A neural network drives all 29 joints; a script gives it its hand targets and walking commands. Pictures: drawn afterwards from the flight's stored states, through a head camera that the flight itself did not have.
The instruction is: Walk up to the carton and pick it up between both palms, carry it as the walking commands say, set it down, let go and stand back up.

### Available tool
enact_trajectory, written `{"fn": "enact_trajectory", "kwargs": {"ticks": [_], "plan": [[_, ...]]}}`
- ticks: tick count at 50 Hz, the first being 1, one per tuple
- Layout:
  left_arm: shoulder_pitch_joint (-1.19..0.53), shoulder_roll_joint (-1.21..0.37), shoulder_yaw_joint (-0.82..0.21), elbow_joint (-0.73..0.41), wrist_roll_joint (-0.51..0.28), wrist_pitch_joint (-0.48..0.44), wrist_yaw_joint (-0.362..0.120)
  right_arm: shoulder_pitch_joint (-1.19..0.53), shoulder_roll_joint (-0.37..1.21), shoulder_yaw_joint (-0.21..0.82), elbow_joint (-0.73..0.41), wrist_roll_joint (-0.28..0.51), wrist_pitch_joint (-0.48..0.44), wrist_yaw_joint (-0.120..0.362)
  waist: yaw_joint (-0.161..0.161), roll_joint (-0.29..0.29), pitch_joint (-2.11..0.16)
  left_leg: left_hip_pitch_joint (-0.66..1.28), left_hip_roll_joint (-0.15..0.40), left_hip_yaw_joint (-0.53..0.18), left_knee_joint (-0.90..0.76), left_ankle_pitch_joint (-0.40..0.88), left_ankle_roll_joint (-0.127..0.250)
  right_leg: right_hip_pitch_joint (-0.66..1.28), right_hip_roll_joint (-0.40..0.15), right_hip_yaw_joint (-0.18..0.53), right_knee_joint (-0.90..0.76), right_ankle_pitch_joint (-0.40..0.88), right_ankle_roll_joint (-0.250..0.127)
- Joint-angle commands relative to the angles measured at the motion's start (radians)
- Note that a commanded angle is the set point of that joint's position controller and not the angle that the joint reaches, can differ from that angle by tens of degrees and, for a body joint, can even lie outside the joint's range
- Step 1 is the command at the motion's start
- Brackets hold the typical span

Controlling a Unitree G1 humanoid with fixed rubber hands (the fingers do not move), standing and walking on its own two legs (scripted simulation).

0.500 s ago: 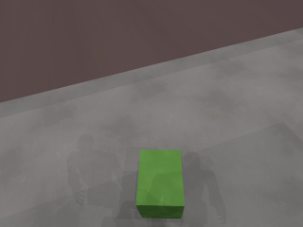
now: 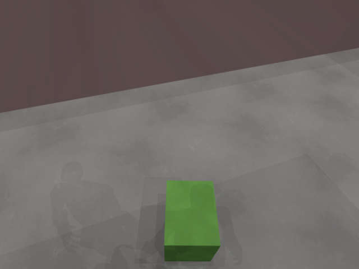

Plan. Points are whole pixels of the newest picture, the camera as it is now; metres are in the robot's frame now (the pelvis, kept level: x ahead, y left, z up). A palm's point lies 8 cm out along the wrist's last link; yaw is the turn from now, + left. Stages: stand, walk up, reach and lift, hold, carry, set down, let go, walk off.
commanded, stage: walk up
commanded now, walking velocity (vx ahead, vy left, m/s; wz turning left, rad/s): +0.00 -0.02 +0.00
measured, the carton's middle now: (188, 221) +0.47 -0.04 -0.64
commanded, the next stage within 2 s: none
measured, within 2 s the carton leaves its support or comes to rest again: neither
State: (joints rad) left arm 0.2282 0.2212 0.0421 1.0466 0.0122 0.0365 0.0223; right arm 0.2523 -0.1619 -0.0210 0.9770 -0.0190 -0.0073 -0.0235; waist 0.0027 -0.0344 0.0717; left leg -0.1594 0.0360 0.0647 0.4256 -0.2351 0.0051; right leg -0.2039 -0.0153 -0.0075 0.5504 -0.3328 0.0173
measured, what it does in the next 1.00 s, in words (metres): steps on the spot: right foot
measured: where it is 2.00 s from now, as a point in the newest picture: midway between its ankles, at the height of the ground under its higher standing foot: outside the picture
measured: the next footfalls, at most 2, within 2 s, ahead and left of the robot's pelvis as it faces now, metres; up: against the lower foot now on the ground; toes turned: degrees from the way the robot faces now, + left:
right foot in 0.04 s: +0.08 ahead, -0.17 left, +0.00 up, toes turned +10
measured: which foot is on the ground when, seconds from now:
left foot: down 0.00-1.00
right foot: up 0.00-0.02, down 0.04-1.00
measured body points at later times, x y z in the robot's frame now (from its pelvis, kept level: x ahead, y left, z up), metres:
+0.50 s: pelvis +0.00 -0.01 +0.00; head +0.00 -0.01 +0.45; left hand +0.00 +0.22 -0.16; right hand -0.02 -0.25 -0.15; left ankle +0.00 +0.11 -0.74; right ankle -0.01 -0.12 -0.74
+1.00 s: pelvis +0.00 +0.00 +0.00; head +0.00 +0.00 +0.45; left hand -0.01 +0.23 -0.16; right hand -0.02 -0.23 -0.15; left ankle +0.00 +0.12 -0.74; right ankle -0.01 -0.13 -0.74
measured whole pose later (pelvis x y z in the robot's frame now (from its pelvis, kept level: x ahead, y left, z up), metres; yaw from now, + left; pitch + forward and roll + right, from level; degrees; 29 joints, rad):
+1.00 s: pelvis +0.00 +0.00 +0.00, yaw +0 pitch -2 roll +0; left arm 0.31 0.16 0.02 1.11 0.00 -0.01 0.03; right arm 0.33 -0.15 -0.02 1.08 -0.02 -0.01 -0.03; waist 0.00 -0.01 0.04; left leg -0.15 0.03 0.06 0.40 -0.22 0.00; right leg -0.13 -0.01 -0.03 0.38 -0.22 0.01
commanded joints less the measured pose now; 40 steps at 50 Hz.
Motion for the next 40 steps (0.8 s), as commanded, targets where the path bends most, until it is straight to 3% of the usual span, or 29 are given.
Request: {"fn": "enact_trajectory", "kwargs": {"ticks": [1,2,3,4,6,9,16,20,23,40], "plan": [[0.084,0.037,0.010,0.003,0.005,-0.007,0.009,0.036,-0.168,-0.039,-0.020,0.006,-0.003,-0.009,0.010,0.164,-0.040,-0.022,0.198,-0.179,-0.097,0.246,0.074,0.108,-0.026,-0.004,-0.195,0.155,-0.016],[0.086,0.060,0.014,0.002,0.011,-0.014,0.012,0.050,-0.150,-0.034,-0.018,0.009,-0.004,-0.007,0.006,0.114,-0.051,-0.059,0.176,-0.170,-0.084,0.197,0.048,0.158,-0.079,0.038,-0.211,0.254,-0.026],[0.056,0.076,0.014,-0.002,0.010,-0.023,0.008,0.068,-0.123,-0.026,-0.007,0.008,-0.002,-0.004,-0.008,0.034,-0.040,-0.078,0.118,-0.126,-0.090,0.102,0.023,0.156,-0.115,0.069,-0.207,0.330,-0.042],[0.046,0.062,0.007,0.009,0.006,-0.028,0.003,0.074,-0.103,-0.024,0.016,0.010,0.004,-0.005,-0.005,-0.028,-0.016,-0.040,0.069,-0.076,-0.087,0.032,0.011,0.101,-0.124,0.094,-0.226,0.302,-0.060],[0.038,0.059,0.004,0.022,0.000,-0.035,0.002,0.086,-0.102,-0.023,0.035,0.007,0.007,-0.005,-0.010,-0.050,0.014,-0.006,0.070,-0.073,-0.071,0.064,0.001,0.057,-0.126,0.101,-0.260,0.267,-0.060],[0.047,0.047,0.003,0.037,-0.007,-0.036,0.009,0.095,-0.106,-0.021,0.056,0.003,-0.002,-0.001,-0.012,-0.026,0.008,-0.003,0.093,-0.090,-0.084,0.100,0.001,0.067,-0.106,0.077,-0.260,0.277,-0.047],[0.077,0.034,0.001,0.044,-0.008,-0.032,0.011,0.105,-0.110,-0.023,0.075,-0.002,-0.003,-0.008,-0.010,0.060,0.019,-0.051,0.114,-0.110,-0.119,0.047,-0.002,0.076,-0.087,0.058,-0.249,0.210,-0.046],[0.084,0.037,-0.002,0.041,-0.009,-0.046,0.008,0.122,-0.085,-0.017,0.093,0.001,0.001,-0.008,-0.010,0.038,0.014,-0.024,0.077,-0.072,-0.085,0.075,-0.012,0.050,-0.113,0.091,-0.278,0.191,-0.055],[0.090,0.035,-0.002,0.042,-0.011,-0.049,0.008,0.130,-0.084,-0.016,0.098,0.002,0.000,-0.008,-0.015,0.020,0.016,-0.012,0.083,-0.078,-0.082,0.080,-0.012,0.030,-0.110,0.092,-0.279,0.177,-0.052],[0.140,0.019,-0.011,0.046,-0.009,-0.049,0.009,0.148,-0.083,-0.012,0.097,0.003,-0.004,-0.010,-0.005,0.041,0.024,-0.028,0.094,-0.098,-0.113,0.072,-0.002,0.046,-0.093,0.061,-0.241,0.213,-0.039]]}}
